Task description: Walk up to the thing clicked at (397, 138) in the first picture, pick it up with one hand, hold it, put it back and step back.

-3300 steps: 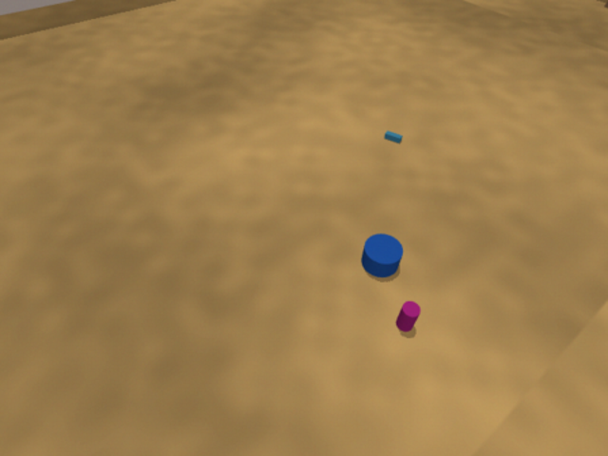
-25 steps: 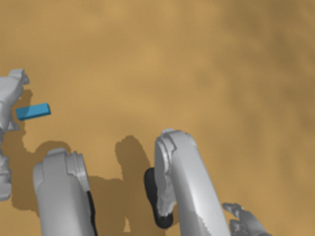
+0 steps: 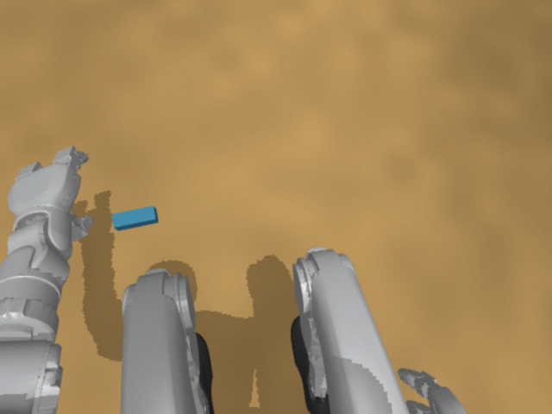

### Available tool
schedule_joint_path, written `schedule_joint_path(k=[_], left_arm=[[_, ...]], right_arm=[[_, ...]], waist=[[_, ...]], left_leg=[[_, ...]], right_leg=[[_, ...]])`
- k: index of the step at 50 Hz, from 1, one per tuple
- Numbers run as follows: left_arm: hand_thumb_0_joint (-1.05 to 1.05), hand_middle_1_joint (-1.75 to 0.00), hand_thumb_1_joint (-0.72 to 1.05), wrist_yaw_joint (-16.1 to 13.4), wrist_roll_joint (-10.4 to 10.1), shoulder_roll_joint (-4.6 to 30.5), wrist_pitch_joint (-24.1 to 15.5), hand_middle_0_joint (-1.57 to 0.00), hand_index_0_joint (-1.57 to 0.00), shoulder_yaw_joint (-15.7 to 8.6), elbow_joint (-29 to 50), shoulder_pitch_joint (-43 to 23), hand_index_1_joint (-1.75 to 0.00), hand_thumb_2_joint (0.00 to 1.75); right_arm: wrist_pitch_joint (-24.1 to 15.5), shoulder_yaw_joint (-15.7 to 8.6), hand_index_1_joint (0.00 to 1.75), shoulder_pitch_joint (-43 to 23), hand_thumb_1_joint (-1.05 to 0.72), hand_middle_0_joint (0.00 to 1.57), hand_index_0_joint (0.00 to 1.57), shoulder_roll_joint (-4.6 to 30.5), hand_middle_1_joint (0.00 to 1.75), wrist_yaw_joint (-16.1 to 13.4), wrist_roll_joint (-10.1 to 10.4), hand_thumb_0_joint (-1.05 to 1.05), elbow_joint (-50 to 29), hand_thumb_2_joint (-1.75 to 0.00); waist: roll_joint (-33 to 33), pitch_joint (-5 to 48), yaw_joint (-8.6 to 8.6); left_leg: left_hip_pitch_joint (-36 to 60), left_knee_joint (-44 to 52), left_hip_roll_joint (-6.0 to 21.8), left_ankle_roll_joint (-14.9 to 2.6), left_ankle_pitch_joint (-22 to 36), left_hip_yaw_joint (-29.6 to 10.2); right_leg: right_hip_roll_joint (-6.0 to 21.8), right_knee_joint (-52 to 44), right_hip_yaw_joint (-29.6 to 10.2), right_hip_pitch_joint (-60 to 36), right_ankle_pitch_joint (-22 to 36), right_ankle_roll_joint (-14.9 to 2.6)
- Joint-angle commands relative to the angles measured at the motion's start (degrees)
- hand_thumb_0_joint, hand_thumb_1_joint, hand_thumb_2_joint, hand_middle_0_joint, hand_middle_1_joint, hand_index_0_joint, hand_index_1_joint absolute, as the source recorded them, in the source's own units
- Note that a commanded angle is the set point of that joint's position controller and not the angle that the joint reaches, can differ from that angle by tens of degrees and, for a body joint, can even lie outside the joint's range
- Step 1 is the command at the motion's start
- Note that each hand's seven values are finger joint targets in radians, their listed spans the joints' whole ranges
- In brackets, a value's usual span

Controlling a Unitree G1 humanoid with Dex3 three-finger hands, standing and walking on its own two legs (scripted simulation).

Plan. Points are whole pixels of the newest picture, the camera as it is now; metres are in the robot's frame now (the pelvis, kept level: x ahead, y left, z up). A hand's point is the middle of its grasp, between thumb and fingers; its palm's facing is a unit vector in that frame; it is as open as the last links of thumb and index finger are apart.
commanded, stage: home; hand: left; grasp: from above
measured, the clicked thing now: (135, 218) +0.48 +0.25 -0.37
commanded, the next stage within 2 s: none
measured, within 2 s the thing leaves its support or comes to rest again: neither
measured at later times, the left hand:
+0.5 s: hand (1, 327) +0.26 +0.22 +0.09, palm faces -0.06 -0.90 -0.43, open 7.5 cm
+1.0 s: hand out of the picture +0.22 +0.20 +0.28, palm faces +0.17 -0.96 -0.20, open 7.4 cm
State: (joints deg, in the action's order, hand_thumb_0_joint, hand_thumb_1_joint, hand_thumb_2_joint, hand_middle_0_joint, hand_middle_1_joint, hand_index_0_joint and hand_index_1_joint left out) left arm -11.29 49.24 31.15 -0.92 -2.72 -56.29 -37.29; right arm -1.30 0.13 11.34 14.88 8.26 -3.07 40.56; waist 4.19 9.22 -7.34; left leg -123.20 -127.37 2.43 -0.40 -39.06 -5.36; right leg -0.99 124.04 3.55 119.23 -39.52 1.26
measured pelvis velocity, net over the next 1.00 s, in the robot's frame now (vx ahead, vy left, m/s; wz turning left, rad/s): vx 0.08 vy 0.00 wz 0.12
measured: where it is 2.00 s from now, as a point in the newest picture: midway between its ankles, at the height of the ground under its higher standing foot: (258, 394)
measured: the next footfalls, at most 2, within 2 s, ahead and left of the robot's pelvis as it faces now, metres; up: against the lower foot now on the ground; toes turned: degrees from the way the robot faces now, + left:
none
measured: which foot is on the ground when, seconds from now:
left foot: down 0.00-1.00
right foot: down 0.00-1.00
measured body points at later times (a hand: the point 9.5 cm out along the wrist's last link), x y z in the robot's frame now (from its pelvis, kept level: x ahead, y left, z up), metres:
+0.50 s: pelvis +0.02 +0.00 +0.19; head +0.13 +0.04 +0.63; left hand +0.26 +0.27 +0.12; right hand +0.25 -0.22 +0.11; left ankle +0.08 +0.12 -0.35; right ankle +0.09 -0.12 -0.35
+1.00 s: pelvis +0.08 +0.00 +0.32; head +0.09 +0.01 +0.77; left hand +0.21 +0.25 +0.30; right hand +0.25 -0.23 +0.26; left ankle +0.08 +0.12 -0.35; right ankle +0.09 -0.12 -0.35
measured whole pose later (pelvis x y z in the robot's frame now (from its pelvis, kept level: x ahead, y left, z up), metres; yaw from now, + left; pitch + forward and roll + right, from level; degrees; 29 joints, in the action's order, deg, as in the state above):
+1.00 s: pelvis +0.08 +0.00 +0.32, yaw +7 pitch +11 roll -3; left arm -2.5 -4.2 12.8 26.5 -1.9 8.4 29.8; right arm -10.7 2.0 18.7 12.5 -10.8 1.7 29.5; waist 3.3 11.4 -3.5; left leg -42.1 -58.9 2.0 0.4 -28.1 -3.0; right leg -0.2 54.7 3.6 38.0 -27.9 0.5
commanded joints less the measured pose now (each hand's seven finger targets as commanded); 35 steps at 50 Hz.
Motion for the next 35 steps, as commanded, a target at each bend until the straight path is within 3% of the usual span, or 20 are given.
schedule_joint_path(k=[1, 3, 6, 11, 13, 15, 18, 23, 26, 27, 29, 35], left_arm=[[0.0, -0.29, 0.8, 2.67, -8.97, 10.4, 0.56, -0.19, -0.19, -3.16, 22.45, -1.87, -0.29, 0.86], [0.0, -0.3, 0.9, 3.95, -11.89, 10.28, 1.11, -0.2, -0.2, -3.95, 29.98, 0.37, -0.3, 0.9], [0.0, -0.3, 0.9, 4.96, -16.27, 5.7, 2.45, -0.2, -0.2, -2.31, 36.14, 5.62, -0.3, 0.9], [0.0, -0.3, 0.9, 5.24, -22.64, 3.0, 5.63, -0.2, -0.2, -2.37, 44.4, 13.12, -0.3, 0.9], [0.0, -0.3, 0.9, 5.71, -25.76, -0.4, 7.41, -0.2, -0.2, -0.34, 45.06, 18.89, -0.3, 0.9], [0.0, -0.3, 0.9, 5.7, -28.96, 0.07, 8.92, -0.2, -0.2, -1.66, 48.9, 20.88, -0.3, 0.9], [0.0, -0.3, 0.9, 5.95, -33.72, -2.86, 11.54, -0.2, -0.2, -0.62, 50.32, 27.4, -0.3, 0.9], [0.0, -0.3, 0.9, 5.59, -41.56, -4.07, 14.51, -0.2, -0.2, -2.2, 56.32, 33.74, -0.3, 0.9], [0.0, -0.3, 0.9, 5.28, -44.63, -5.74, 16.32, -0.2, -0.2, -2.52, 58.04, 39.45, -0.3, 0.9], [0.0, -0.3, 0.9, 5.43, -45.38, -7.2, 16.88, -0.2, -0.2, -1.71, 58.38, 40.89, -0.3, 0.9], [0.0, -0.3, 0.9, 5.45, -47.23, -7.65, 18.24, -0.2, -0.2, -2.81, 60.1, 44.51, -0.3, 0.9], [0.0, -0.3, 0.9, 5.92, -52.04, -11.35, 22.03, -0.2, -0.2, -3.49, 66.03, 53.7, -0.3, 0.9]], right_arm=[[-0.55, -5.66, 0.3, 5.72, -0.9, 0.2, 0.2, 12.47, 0.3, -2.66, 2.33, 0.0, -6.75, -0.9], [-0.47, -6.0, 0.3, 3.76, -0.9, 0.2, 0.2, 11.95, 0.3, -3.68, 2.81, 0.0, -7.98, -0.9], [-0.9, -5.85, 0.3, 2.02, -0.9, 0.2, 0.2, 10.35, 0.3, -4.88, 3.61, 0.0, -9.45, -0.9], [-2.81, -5.41, 0.3, -0.57, -0.9, 0.2, 0.2, 10.22, 0.3, -7.66, 4.53, 0.0, -10.33, -0.9], [-3.66, -5.0, 0.3, -2.11, -0.9, 0.2, 0.2, 9.84, 0.3, -8.64, 4.86, 0.0, -10.82, -0.9], [-4.33, -4.7, 0.3, -3.27, -0.9, 0.2, 0.2, 9.62, 0.3, -9.51, 5.03, 0.0, -11.65, -0.9], [-5.35, -3.94, 0.3, -4.3, -0.9, 0.2, 0.2, 8.75, 0.3, -10.68, 5.4, 0.0, -12.52, -0.9], [-7.04, -2.69, 0.3, -4.64, -0.9, 0.2, 0.2, 7.6, 0.3, -12.38, 5.7, 0.0, -14.79, -0.9], [-7.79, -2.07, 0.3, -3.09, -0.9, 0.2, 0.2, 6.25, 0.3, -13.48, 5.78, 0.0, -15.24, -0.9], [-8.0, -1.85, 0.3, -2.53, -0.9, 0.2, 0.2, 6.0, 0.3, -13.81, 5.78, 0.0, -15.37, -0.9], [-8.37, -1.33, 0.3, -1.62, -0.9, 0.2, 0.2, 5.64, 0.3, -14.76, 5.83, 0.0, -16.14, -0.9], [-9.86, -0.33, 0.3, 1.32, -0.9, 0.2, 0.2, 4.51, 0.3, -17.47, 5.7, 0.0, -17.41, -0.9]], waist=[[-0.1, 33.27, 1.48], [2.17, 34.91, 2.79], [2.31, 34.09, 2.61], [6.34, 31.06, 3.51], [5.23, 27.89, 3.02], [5.34, 28.04, 3.16], [4.16, 24.31, 2.69], [3.85, 21.47, 3.1], [2.21, 20.59, 3.17], [2.29, 19.45, 2.46], [2.18, 18.63, 3.26], [0.92, 15.34, 3.24]], left_leg=[[26.16, 22.0, -2.22, -2.03, 3.61, 2.0], [31.65, 25.04, -1.87, -1.58, 4.14, 1.25], [36.37, 28.79, -1.46, -1.61, 5.12, 1.64], [46.25, 37.68, -0.95, -0.79, 2.43, 0.17], [49.13, 40.95, -0.72, -0.65, 1.39, -0.44], [52.09, 43.84, -0.92, -0.72, 0.58, -0.98], [55.54, 47.95, -1.07, -0.69, 0.74, -0.72], [62.79, 55.02, -1.17, -0.62, 0.54, -1.43], [67.08, 58.02, -1.32, -0.62, 6.66, -0.35], [68.11, 59.26, -1.34, -0.56, 8.59, -0.33], [71.29, 61.88, -1.46, -0.46, 11.35, -0.33], [79.36, 68.49, -1.84, -0.34, 19.56, 1.33]], right_leg=[[-1.74, -22.9, 1.73, -26.54, 7.3, -3.27], [-1.44, -24.27, 1.23, -28.46, 8.11, -3.34], [-1.25, -27.8, 0.32, -31.96, 9.67, -2.92], [-0.72, -33.03, -0.1, -34.96, 7.63, -2.95], [-0.78, -35.64, 0.05, -35.98, 7.02, -2.84], [-0.63, -38.55, -0.37, -39.21, 6.58, -2.64], [-0.5, -43.29, -0.81, -42.83, 6.1, -2.58], [-0.44, -50.2, -1.29, -50.16, 5.81, -2.48], [-0.38, -54.92, -1.37, -56.78, 9.98, -2.48], [-0.39, -56.06, -1.27, -58.32, 11.44, -2.47], [-0.36, -58.78, -1.23, -62.28, 13.53, -2.45], [-0.56, -67.49, -0.91, -73.49, 20.31, -2.18]])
